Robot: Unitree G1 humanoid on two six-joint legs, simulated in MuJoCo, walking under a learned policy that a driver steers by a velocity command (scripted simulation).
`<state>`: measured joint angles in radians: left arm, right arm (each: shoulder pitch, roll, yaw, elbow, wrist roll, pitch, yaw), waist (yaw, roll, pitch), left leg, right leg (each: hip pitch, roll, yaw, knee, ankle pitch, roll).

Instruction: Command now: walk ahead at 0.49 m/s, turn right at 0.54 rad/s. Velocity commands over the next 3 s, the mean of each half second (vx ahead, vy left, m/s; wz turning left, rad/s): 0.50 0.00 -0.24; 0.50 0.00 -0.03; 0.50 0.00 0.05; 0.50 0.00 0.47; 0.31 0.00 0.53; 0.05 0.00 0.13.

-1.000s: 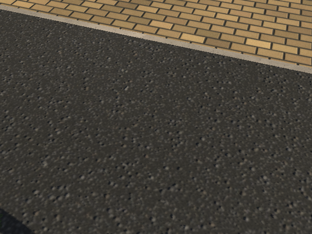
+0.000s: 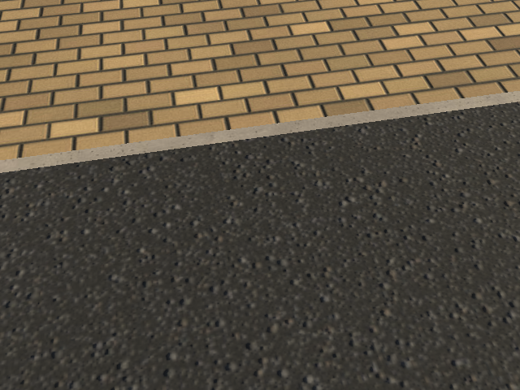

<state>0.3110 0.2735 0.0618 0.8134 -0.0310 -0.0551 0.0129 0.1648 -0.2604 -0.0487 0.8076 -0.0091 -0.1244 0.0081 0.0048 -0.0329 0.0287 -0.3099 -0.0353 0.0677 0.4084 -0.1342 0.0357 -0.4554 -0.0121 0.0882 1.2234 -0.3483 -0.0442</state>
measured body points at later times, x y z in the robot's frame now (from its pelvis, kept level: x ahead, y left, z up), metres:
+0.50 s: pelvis +0.27 -0.08 +0.00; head +0.29 -0.10 +0.45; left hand +0.42 +0.17 -0.10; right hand +0.31 -0.36 -0.14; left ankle +0.20 +0.09 -0.64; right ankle +0.30 -0.17 -0.74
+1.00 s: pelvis +0.55 -0.05 -0.01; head +0.58 -0.04 +0.44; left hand +0.59 +0.22 -0.15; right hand +0.69 -0.32 -0.11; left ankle +0.64 +0.03 -0.74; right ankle +0.36 -0.18 -0.65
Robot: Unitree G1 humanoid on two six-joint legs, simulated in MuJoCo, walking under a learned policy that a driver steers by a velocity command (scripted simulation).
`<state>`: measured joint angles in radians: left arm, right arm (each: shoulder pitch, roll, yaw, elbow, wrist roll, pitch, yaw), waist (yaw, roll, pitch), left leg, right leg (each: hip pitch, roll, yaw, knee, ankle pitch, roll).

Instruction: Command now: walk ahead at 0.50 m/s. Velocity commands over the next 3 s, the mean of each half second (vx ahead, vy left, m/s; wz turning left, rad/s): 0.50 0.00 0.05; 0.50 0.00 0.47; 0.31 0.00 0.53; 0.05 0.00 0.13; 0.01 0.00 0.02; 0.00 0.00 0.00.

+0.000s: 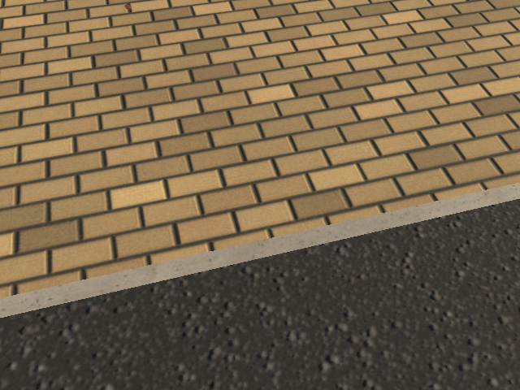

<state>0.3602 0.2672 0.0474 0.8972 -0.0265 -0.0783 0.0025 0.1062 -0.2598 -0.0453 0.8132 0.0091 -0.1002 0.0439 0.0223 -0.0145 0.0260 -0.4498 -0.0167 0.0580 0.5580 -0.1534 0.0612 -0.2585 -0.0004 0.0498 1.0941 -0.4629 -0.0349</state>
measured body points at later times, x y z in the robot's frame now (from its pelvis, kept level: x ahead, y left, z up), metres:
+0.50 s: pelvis +0.29 -0.04 -0.01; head +0.31 -0.05 +0.44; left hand +0.49 +0.18 -0.10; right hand +0.23 -0.27 -0.15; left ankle +0.09 +0.09 -0.72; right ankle +0.41 -0.15 -0.73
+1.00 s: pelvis +0.54 -0.02 +0.00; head +0.55 -0.01 +0.45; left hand +0.42 +0.16 -0.15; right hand +0.78 -0.17 -0.11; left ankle +0.66 +0.15 -0.70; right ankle +0.41 -0.16 -0.73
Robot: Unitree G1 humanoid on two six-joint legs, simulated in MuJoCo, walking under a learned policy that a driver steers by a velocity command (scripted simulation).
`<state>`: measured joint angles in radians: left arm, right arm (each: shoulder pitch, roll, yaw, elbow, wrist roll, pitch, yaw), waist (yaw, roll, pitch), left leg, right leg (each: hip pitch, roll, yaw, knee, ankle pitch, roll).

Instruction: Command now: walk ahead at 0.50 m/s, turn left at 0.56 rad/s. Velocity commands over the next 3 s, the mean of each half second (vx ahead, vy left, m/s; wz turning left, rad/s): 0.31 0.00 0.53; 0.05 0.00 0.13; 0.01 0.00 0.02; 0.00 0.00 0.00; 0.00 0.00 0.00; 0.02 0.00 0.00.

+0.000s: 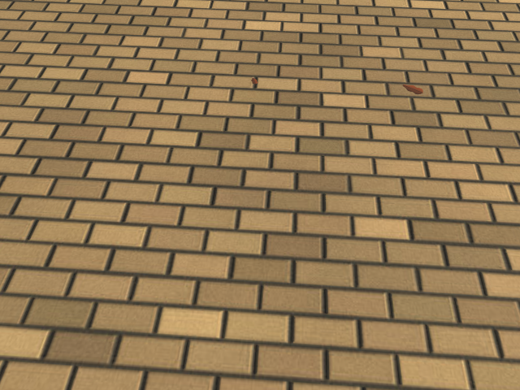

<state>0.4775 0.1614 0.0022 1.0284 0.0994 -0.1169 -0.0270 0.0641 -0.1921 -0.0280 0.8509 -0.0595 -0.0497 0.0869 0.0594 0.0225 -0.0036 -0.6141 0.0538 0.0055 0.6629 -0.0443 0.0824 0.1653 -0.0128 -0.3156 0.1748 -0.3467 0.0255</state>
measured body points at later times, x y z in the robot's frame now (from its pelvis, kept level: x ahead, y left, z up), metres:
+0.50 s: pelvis +0.24 +0.04 -0.03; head +0.26 +0.05 +0.42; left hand +0.40 +0.30 -0.13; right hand +0.29 -0.20 -0.17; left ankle +0.16 +0.12 -0.73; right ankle +0.47 -0.06 -0.73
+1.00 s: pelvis +0.37 +0.02 -0.14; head +0.37 +0.00 +0.31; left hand +0.33 +0.27 -0.27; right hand +0.62 -0.11 -0.24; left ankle +0.27 +0.13 -0.64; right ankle +0.47 -0.06 -0.88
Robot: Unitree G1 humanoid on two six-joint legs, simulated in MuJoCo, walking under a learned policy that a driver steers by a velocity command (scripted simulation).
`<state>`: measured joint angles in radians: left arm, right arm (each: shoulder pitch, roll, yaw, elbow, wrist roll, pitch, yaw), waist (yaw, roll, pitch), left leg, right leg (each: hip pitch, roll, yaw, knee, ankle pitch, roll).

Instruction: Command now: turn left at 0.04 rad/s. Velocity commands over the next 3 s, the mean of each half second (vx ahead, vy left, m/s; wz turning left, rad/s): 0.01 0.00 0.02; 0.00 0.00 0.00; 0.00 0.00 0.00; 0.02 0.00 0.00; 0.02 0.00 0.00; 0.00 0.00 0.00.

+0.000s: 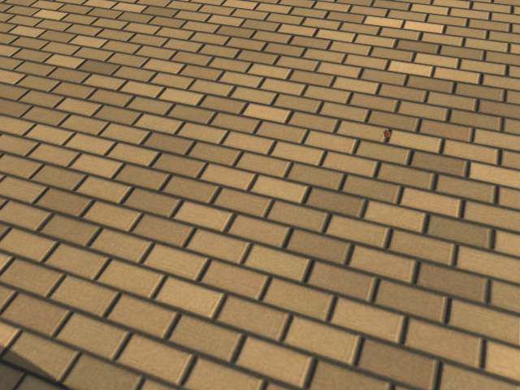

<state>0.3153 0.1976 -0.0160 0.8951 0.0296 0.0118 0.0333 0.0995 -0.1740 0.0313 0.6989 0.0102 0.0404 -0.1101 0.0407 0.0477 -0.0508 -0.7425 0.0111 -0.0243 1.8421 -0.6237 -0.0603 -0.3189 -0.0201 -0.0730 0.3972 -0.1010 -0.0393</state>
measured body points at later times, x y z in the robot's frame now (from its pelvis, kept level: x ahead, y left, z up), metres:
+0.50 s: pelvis -0.01 +0.01 +0.03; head +0.01 +0.02 +0.48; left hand +0.12 +0.26 -0.09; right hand +0.11 -0.24 -0.09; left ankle -0.10 +0.13 -0.59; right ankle +0.04 -0.13 -0.71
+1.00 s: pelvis -0.01 +0.01 +0.00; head -0.01 +0.03 +0.45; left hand +0.01 +0.27 -0.15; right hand +0.13 -0.21 -0.11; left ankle -0.07 +0.13 -0.59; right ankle +0.03 -0.12 -0.74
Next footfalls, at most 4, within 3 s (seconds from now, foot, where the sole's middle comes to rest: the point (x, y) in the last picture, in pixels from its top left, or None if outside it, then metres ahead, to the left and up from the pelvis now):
0.08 left None -0.03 0.13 -0.63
0.52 right None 0.07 -0.13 -0.78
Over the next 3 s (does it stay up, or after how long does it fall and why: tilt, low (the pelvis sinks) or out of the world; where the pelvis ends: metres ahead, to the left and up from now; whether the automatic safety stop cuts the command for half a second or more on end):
stays up -0.01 0.01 0.00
